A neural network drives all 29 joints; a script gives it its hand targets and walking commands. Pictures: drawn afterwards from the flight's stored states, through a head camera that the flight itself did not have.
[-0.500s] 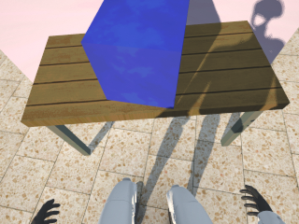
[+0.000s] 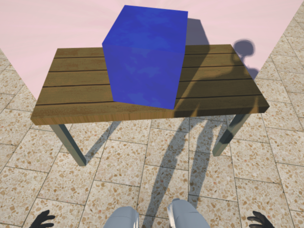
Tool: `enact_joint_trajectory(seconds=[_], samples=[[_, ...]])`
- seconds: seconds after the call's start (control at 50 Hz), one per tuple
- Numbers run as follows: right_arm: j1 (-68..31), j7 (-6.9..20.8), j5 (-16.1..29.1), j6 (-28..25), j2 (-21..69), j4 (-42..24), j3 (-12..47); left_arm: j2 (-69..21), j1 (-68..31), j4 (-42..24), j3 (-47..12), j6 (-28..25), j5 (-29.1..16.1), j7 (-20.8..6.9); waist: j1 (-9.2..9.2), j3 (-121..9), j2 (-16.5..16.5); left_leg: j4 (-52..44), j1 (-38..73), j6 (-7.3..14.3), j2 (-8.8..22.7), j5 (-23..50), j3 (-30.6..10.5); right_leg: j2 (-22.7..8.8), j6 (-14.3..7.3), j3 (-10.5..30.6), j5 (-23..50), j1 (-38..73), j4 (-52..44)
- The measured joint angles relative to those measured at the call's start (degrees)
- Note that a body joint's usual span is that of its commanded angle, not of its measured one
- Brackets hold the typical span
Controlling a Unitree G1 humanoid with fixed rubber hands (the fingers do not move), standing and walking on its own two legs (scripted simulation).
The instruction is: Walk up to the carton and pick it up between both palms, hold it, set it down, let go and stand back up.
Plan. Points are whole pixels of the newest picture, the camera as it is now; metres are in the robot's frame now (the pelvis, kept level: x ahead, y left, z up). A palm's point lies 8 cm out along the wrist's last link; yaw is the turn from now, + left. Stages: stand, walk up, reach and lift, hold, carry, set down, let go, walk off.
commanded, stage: walk up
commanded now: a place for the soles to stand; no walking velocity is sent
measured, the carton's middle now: (149, 57) +0.73 +0.01 +0.00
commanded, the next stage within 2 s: none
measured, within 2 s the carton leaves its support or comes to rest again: neither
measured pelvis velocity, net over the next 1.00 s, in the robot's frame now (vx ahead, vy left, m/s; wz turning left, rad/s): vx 0.02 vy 0.02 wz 0.02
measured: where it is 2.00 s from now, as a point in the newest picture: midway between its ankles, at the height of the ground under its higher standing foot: (154, 215)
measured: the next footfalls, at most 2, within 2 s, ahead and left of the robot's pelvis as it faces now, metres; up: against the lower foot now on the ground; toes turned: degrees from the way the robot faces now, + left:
right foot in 0.10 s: +0.10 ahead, -0.16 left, +0.00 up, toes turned +8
right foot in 1.42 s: +0.25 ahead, -0.14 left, +0.00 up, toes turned +2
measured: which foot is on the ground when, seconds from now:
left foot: down 0.00-1.00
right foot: up 0.00-0.08, down 0.10-0.94, up 0.96-1.00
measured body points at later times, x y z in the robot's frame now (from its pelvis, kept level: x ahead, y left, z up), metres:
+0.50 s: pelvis -0.01 -0.03 +0.00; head +0.00 -0.03 +0.45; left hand +0.10 +0.28 -0.10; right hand +0.10 -0.33 -0.11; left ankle +0.03 +0.09 -0.68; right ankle +0.06 -0.16 -0.68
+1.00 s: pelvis +0.02 +0.02 +0.00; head +0.02 +0.02 +0.45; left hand +0.07 +0.35 -0.11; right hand +0.11 -0.30 -0.10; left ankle +0.06 +0.10 -0.68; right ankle +0.06 -0.16 -0.66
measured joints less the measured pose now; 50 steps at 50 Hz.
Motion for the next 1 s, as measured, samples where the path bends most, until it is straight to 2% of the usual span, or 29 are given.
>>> enact_joint_trajectory(seconds=[0.08,0.12,0.18,0.28,0.74,0.8,0.88,0.96,1.0], samples=[[0.07,0.01,0.00,-0.07,0.00,0.00,0.00,1.29,0.06,0.91,-0.02,-0.73,0.00,0.01,0.01,-1.11,-0.50,0.00,-2.72,-0.44,0.41,0.77,0.02,-0.19,0.00,-0.01,-0.01,0.02,-0.37],[-0.24,0.15,0.00,-0.07,0.01,0.00,0.00,1.19,0.21,1.24,-0.03,-1.58,0.00,0.02,0.00,-0.89,-0.25,-0.01,-3.03,-0.72,0.75,0.98,0.00,-0.25,0.14,-0.28,3.95,0.04,-1.61],[-0.51,0.21,0.00,-0.07,0.00,0.00,0.00,-0.01,0.76,1.66,-0.13,-3.08,0.00,0.02,0.00,-1.38,0.46,-0.49,-2.77,-0.90,1.01,1.29,-0.06,-0.16,1.74,-0.38,4.36,0.06,-1.66],[-1.15,0.38,0.00,-0.07,0.00,0.00,0.00,-1.79,1.00,1.69,-1.03,-3.49,0.00,0.01,-0.10,-2.47,1.47,-0.72,-2.66,-0.90,1.01,1.42,-0.06,-0.16,1.79,-0.37,4.26,0.06,-1.66],[-0.88,0.90,0.00,-0.56,0.00,0.00,0.00,-2.06,1.22,2.18,-1.16,-3.08,0.00,-0.09,-0.26,-3.97,1.42,-1.09,-2.43,-1.16,1.14,1.75,-0.06,-0.45,1.79,-0.79,4.42,0.05,-1.66],[-0.50,1.36,0.00,-0.56,-0.15,0.01,0.00,-1.97,2.78,2.19,-1.16,-4.48,0.00,-1.13,-0.25,-5.14,1.43,-0.07,-2.95,-1.16,0.81,-2.04,-0.04,-0.88,1.73,-0.77,3.34,0.08,-1.78],[-0.32,2.17,0.00,-0.82,-1.40,0.00,-0.01,-1.24,5.48,2.22,-1.07,-5.00,0.00,-1.26,-0.25,-5.63,1.73,0.43,-5.99,-1.16,0.80,-3.22,-0.05,-1.91,1.69,-0.77,2.89,0.08,-2.10],[2.00,2.72,0.00,-2.41,-2.01,-0.02,0.00,-0.06,8.15,2.25,-0.86,-3.23,0.00,-1.38,-0.28,-6.77,1.92,0.19,-6.62,-0.90,0.42,1.92,0.14,-2.58,1.69,-0.81,-0.34,0.14,-1.28],[4.59,2.72,0.00,-3.40,-1.80,0.04,0.01,0.36,8.27,2.38,-0.82,-2.03,0.00,-1.11,-0.33,-6.33,1.91,0.07,-4.58,-0.41,0.38,2.47,0.14,-2.28,1.69,-0.84,-1.65,0.13,3.03]])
